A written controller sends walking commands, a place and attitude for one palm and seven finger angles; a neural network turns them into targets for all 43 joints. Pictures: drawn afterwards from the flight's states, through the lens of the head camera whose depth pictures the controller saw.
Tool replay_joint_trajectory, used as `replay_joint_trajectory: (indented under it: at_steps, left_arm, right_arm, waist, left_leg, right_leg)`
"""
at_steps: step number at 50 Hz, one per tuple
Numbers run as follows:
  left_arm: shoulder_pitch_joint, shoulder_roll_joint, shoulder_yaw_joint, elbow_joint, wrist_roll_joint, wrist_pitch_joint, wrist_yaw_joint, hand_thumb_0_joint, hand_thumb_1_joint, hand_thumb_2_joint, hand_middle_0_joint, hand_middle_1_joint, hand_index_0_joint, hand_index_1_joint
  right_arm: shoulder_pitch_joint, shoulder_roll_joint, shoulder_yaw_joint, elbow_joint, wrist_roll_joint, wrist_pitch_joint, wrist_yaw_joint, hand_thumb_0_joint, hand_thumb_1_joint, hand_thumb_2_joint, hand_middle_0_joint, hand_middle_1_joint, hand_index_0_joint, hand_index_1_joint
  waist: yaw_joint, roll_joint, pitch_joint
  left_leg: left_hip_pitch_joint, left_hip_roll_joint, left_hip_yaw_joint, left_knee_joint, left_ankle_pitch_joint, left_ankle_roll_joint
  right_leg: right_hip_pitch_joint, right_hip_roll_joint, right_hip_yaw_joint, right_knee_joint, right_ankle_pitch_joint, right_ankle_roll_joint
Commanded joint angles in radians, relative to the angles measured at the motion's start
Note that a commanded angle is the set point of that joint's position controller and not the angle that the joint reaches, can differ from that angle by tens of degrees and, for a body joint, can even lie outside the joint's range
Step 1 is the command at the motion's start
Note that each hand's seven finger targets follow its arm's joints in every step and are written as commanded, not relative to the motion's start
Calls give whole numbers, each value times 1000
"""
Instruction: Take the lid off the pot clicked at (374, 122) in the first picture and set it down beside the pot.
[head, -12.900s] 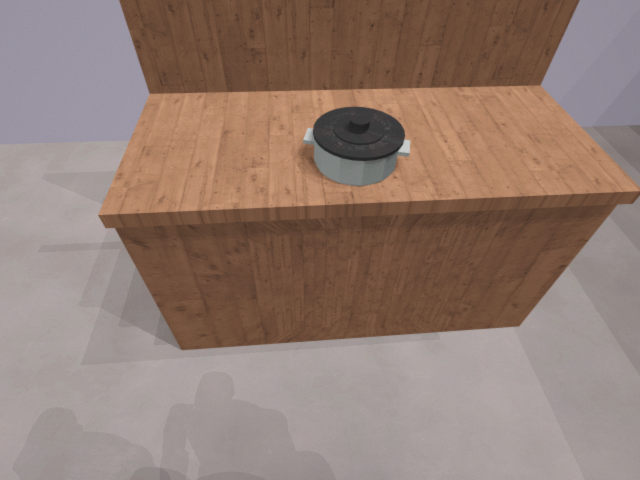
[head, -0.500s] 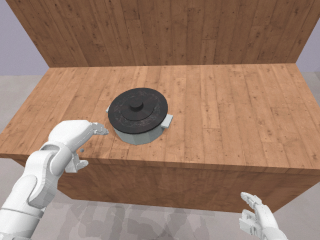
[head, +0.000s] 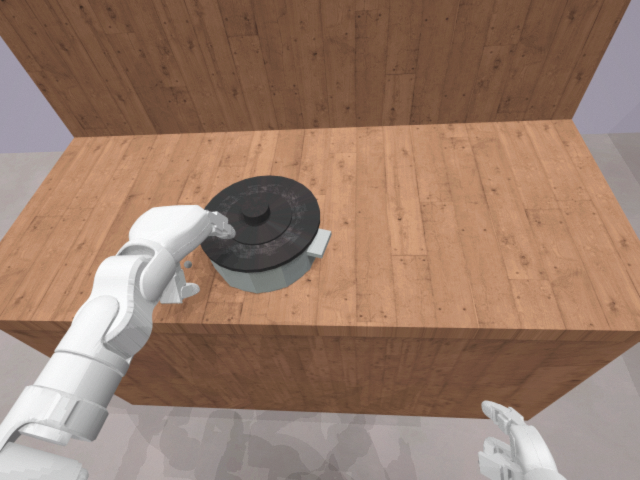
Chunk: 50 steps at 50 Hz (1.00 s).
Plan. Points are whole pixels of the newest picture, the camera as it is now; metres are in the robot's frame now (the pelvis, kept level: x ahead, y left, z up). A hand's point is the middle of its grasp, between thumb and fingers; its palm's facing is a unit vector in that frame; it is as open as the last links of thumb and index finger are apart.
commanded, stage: move the open hand above the knob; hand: left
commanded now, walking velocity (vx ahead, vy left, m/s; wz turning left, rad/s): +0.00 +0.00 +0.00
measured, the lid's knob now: (256, 210) +0.51 +0.15 +0.00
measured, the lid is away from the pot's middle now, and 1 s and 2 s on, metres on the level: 0.00 0.00 0.00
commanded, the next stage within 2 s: lower the open fingers around the knob in 1.60 s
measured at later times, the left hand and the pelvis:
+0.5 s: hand (211, 227) +0.42 +0.18 +0.07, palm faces -0.34 -0.05 -0.94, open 10.3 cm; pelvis +0.01 +0.01 +0.00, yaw -1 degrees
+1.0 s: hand (249, 192) +0.48 +0.14 +0.07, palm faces -0.36 -0.06 -0.93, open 10.3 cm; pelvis +0.01 +0.01 +0.00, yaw -2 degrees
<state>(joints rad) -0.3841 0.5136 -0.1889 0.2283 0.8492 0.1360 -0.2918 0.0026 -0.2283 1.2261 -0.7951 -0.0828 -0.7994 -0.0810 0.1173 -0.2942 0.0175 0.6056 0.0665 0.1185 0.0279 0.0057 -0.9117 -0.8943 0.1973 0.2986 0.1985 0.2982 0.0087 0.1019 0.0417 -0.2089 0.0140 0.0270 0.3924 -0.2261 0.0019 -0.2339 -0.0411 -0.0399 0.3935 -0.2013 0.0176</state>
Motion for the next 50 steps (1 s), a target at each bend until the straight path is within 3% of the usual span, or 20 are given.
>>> replay_joint_trajectory:
  at_steps: [1, 2, 4, 6, 8, 10, 13, 15, 17, 18, 20, 24, 26, 31, 33, 41, 43, 45, 48, 50]
  left_arm:
    - [-362, 204, 124, -122, 7, 2, 42, 0, -238, 1224, -788, -81, -788, -81]
    - [-381, 233, 146, -121, 11, 3, 43, 0, -238, 1224, -788, -81, -788, -81]
    - [-422, 202, 109, -125, 14, 6, 44, 0, -238, 1224, -788, -81, -788, -81]
    - [-460, 184, 95, -121, 14, 15, 48, 0, -238, 1224, -788, -81, -788, -81]
    - [-470, 225, 130, -39, 11, 18, 53, 0, -238, 1224, -788, -81, -788, -81]
    - [-510, 239, 141, -62, 27, 17, 53, 0, -238, 1224, -788, -81, -788, -81]
    - [-535, 188, 96, 13, 16, 23, 54, 0, -238, 1224, -788, -81, -788, -81]
    - [-559, 214, 117, 12, 27, 23, 51, 0, -238, 1224, -788, -81, -788, -81]
    - [-599, 198, 93, 28, 24, 20, 49, 0, -238, 1224, -788, -81, -788, -81]
    - [-617, 151, 53, 41, 18, 22, 48, 0, -238, 1224, -788, -81, -788, -81]
    - [-644, 208, 108, 63, 31, 21, 46, 0, -238, 1224, -788, -81, -788, -81]
    - [-703, 159, 61, 87, 29, 14, 50, 0, -238, 1224, -788, -81, -788, -81]
    - [-705, 115, 35, 160, 31, 24, 56, 0, -238, 1224, -788, -81, -788, -81]
    - [-828, 119, 36, 185, 42, 29, 73, 0, -238, 1224, -788, -81, -788, -81]
    - [-852, 85, 12, 262, 46, 36, 81, 0, -238, 1224, -788, -81, -788, -81]
    - [-987, 107, 45, 375, 67, 41, 103, 0, -238, 1224, -788, -81, -788, -81]
    - [-975, 42, -2, 459, 66, 51, 102, 0, -238, 1224, -788, -81, -788, -81]
    - [-1018, 85, 45, 500, 75, 55, 103, 0, -238, 1224, -788, -81, -788, -81]
    - [-1005, 113, 60, 458, 73, 42, 109, 0, -238, 1224, -788, -81, -788, -81]
    - [-985, 107, 60, 502, 86, 40, 107, 0, -238, 1224, -788, -81, -788, -81]
  right_arm:
    - [-76, -106, -41, -142, 4, -39, -3, 0, -900, -900, 200, 300, 200, 300]
    - [-66, -113, -43, -140, 4, -38, -2, 0, -900, -900, 200, 300, 200, 300]
    - [-70, -107, -41, -141, 4, -35, -1, 0, -900, -900, 200, 300, 200, 300]
    - [-57, -103, -46, -138, 3, -37, -3, 0, -900, -900, 200, 300, 200, 300]
    - [-44, -113, -44, -122, 6, -34, -8, 0, -900, -900, 200, 300, 200, 300]
    - [-43, -114, -45, -126, 4, -38, -8, 0, -900, -900, 200, 300, 200, 300]
    - [-23, -111, -48, -111, 7, -34, -11, 0, -900, -900, 200, 300, 200, 300]
    - [-21, -116, -48, -117, 5, -37, -10, 0, -900, -900, 200, 300, 200, 300]
    - [-11, -117, -46, -110, 5, -33, -11, 0, -900, -900, 200, 300, 200, 300]
    - [-11, -110, -51, -108, 7, -31, -13, 0, -900, -900, 200, 300, 200, 300]
    - [10, -120, -54, -100, 6, -33, -13, 0, -900, -900, 200, 300, 200, 300]
    - [23, -115, -53, -89, 4, -29, -11, 0, -900, -900, 200, 300, 200, 300]
    - [38, -114, -57, -77, 6, -29, -11, 0, -900, -900, 200, 300, 200, 300]
    - [58, -112, -61, -64, -1, -28, -13, 0, -900, -900, 200, 300, 200, 300]
    - [66, -110, -59, -49, 2, -26, -15, 0, -900, -900, 200, 300, 200, 300]
    - [116, -113, -66, -14, -10, -35, -26, 0, -900, -900, 200, 300, 200, 300]
    - [126, -110, -67, -5, -8, -35, -29, 0, -900, -900, 200, 300, 200, 300]
    - [150, -120, -71, 13, -13, -40, -34, 0, -900, -900, 200, 300, 200, 300]
    - [150, -113, -71, -8, -17, -48, -38, 0, -900, -900, 200, 300, 200, 300]
    - [162, -114, -71, -2, -17, -48, -39, 0, -900, -900, 200, 300, 200, 300]
  waist:
    - [-10, -116, -342]
    - [-8, -110, -363]
    - [-12, -74, -369]
    - [-20, -89, -370]
    - [-21, -119, -345]
    - [-16, -104, -398]
    - [-31, -111, -363]
    - [-26, -116, -412]
    - [-35, -95, -407]
    - [-45, -80, -394]
    - [-40, -111, -420]
    - [-51, -86, -422]
    - [-57, -117, -397]
    - [-65, -74, -448]
    - [-74, -97, -425]
    - [-82, -113, -490]
    - [-92, -122, -451]
    - [-95, -164, -457]
    - [-80, -117, -540]
    - [-83, -142, -510]
  left_leg:
    - [93, -46, 2, -8, 322, 54]
    - [100, -50, 2, -6, 329, 55]
    - [106, -51, -1, -4, 331, 54]
    - [114, -44, 2, 3, 335, 57]
    - [81, -46, 1, -2, 304, 54]
    - [103, -47, 0, 4, 331, 58]
    - [89, -45, 5, 6, 318, 56]
    - [99, -47, 2, 11, 338, 60]
    - [97, -48, 0, 7, 341, 56]
    - [103, -46, 5, 16, 343, 58]
    - [111, -44, -1, 21, 368, 60]
    - [118, -43, -5, 23, 391, 56]
    - [102, -38, -2, 24, 378, 56]
    - [116, -35, -6, 33, 374, 54]
    - [97, -36, -3, 35, 364, 54]
    - [87, -32, 3, 44, 376, 56]
    - [62, -34, 10, 44, 365, 55]
    - [47, -33, 12, 43, 351, 58]
    - [70, -36, 11, 52, 392, 64]
    - [51, -36, 13, 48, 397, 64]
  right_leg:
    - [149, 55, -10, -3, 311, -38]
    - [148, 55, -6, -4, 322, -39]
    - [133, 55, -8, 2, 314, -41]
    - [135, 55, -6, 3, 322, -41]
    - [134, 56, -7, 3, 314, -39]
    - [142, 57, -1, 7, 332, -43]
    - [122, 54, -8, 10, 330, -40]
    - [138, 56, 1, 10, 354, -41]
    - [128, 55, -7, 15, 350, -41]
    - [110, 53, -6, 16, 353, -41]
    - [115, 60, -7, 16, 372, -43]
    - [93, 58, -12, 24, 380, -43]
    - [76, 60, -16, 26, 364, -42]
    - [66, 59, -10, 37, 350, -47]
    - [44, 61, -13, 41, 349, -47]
    - [58, 57, -3, 54, 388, -45]
    - [29, 59, -9, 54, 381, -43]
    - [26, 62, -5, 47, 385, -43]
    - [84, 54, 9, 60, 430, -43]
    - [65, 57, 2, 53, 433, -42]
